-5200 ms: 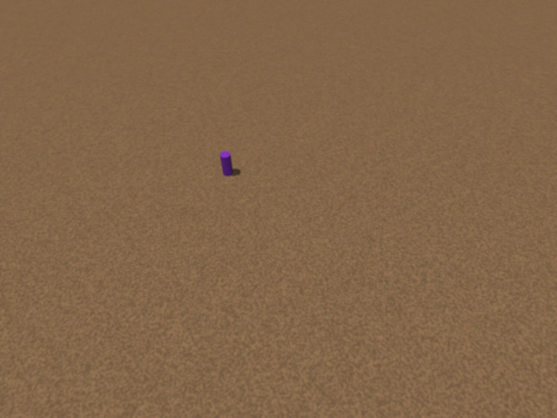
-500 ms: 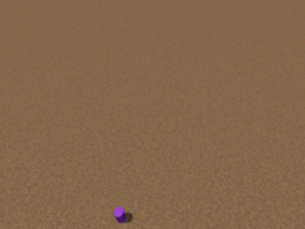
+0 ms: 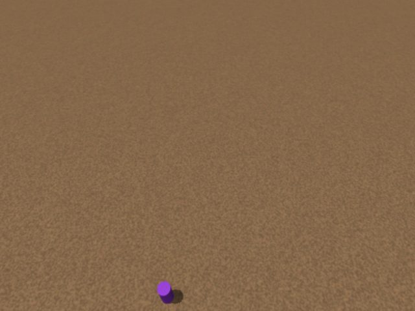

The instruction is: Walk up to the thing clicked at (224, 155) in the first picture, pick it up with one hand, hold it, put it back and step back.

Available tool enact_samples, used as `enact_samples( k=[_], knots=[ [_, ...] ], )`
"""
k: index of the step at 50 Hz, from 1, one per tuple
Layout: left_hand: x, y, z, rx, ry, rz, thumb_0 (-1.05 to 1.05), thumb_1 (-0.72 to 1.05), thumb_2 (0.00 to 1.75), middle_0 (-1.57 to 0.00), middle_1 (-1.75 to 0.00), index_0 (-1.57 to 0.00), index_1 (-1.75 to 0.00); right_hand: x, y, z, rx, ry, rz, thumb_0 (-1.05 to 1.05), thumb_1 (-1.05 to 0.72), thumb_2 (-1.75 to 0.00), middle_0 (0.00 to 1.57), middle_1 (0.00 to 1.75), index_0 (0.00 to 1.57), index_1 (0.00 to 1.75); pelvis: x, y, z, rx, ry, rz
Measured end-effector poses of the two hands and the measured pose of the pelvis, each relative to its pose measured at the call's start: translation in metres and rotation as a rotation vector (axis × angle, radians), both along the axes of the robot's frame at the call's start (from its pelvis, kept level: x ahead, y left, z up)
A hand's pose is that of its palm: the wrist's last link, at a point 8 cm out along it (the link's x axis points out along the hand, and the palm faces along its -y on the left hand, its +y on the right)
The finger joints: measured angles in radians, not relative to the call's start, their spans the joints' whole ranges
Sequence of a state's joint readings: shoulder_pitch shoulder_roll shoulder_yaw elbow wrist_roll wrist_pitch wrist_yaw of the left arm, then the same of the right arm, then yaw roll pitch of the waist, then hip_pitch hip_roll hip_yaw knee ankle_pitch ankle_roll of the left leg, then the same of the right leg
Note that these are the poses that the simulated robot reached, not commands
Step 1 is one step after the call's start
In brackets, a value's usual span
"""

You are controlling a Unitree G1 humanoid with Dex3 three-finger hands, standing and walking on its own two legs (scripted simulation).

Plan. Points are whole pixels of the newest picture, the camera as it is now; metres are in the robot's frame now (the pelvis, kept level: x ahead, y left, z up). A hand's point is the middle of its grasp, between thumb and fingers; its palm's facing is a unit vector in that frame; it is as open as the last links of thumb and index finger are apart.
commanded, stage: walk up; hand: left
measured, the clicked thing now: (165, 292) +0.36 +0.20 -0.72
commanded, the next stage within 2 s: stand in 0.22 s
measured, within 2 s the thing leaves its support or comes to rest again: neither
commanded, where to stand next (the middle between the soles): +0.01 -0.01 m, yaw +0 degrees
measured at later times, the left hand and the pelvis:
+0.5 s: hand out of the picture +0.08 +0.25 -0.16, palm faces +0.00 -0.94 -0.34, open 7.4 cm; pelvis +0.00 +0.00 +0.00, yaw +0 degrees
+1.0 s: hand out of the picture +0.05 +0.25 -0.16, palm faces -0.01 -0.94 -0.34, open 7.4 cm; pelvis -0.01 -0.01 +0.00, yaw +0 degrees
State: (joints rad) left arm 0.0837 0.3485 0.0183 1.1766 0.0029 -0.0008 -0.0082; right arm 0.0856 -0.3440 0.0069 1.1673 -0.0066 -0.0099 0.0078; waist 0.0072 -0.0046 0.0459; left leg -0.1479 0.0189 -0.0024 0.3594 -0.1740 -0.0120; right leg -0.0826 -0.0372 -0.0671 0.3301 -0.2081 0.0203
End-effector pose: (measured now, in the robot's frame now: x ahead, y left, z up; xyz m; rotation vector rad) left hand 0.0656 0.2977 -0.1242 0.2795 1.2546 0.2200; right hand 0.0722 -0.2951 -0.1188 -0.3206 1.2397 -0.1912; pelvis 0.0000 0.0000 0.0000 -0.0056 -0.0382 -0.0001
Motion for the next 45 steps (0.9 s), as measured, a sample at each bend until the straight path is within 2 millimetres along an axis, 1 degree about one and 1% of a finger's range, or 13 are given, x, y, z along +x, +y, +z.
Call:
enact_samples(
  k=[12,21,26,38,45],
  knots=[
    [0.01,0.0,0.002,0.003,-0.028,-0.004,0.01,0.91,0.9,-0.2,-0.3,-0.21,-0.29,0.011,0.003,0.002,0.002,-0.023,0.005,0.01,-0.91,-0.9,0.2,0.3,0.2,0.3,0.004,0.001,0.0,0.0,0.0,0.005],
    [0.01,-0.001,0.004,0.008,-0.034,-0.022,0.01,0.91,0.9,-0.2,-0.3,-0.21,-0.29,0.015,0.002,0.004,0.0,-0.045,0.006,0.01,-0.91,-0.9,0.2,0.3,0.2,0.3,-0.002,0.001,0.002,0.001,-0.005,-0.001],
    [0.005,-0.001,0.005,0.01,-0.03,-0.024,0.01,0.91,0.9,-0.2,-0.3,-0.21,-0.29,0.01,0.001,0.004,0.002,-0.041,0.008,0.01,-0.91,-0.9,0.2,0.3,0.2,0.3,-0.005,0.0,0.002,0.001,-0.006,0.0],
    [-0.014,-0.003,0.004,0.013,0.004,-0.015,0.01,0.91,0.9,-0.2,-0.3,-0.21,-0.29,-0.01,-0.003,-0.001,0.01,0.001,-0.001,0.01,-0.91,-0.9,0.2,0.3,0.2,0.3,-0.01,-0.003,0.001,0.003,-0.006,0.003],
    [-0.019,-0.005,0.004,0.014,0.013,-0.015,0.01,0.91,0.9,-0.2,-0.3,-0.21,-0.29,-0.016,-0.005,-0.002,0.012,0.016,-0.007,0.01,-0.91,-0.9,0.2,0.3,0.2,0.3,-0.01,-0.005,0.001,0.002,-0.004,0.003]
  ],
)
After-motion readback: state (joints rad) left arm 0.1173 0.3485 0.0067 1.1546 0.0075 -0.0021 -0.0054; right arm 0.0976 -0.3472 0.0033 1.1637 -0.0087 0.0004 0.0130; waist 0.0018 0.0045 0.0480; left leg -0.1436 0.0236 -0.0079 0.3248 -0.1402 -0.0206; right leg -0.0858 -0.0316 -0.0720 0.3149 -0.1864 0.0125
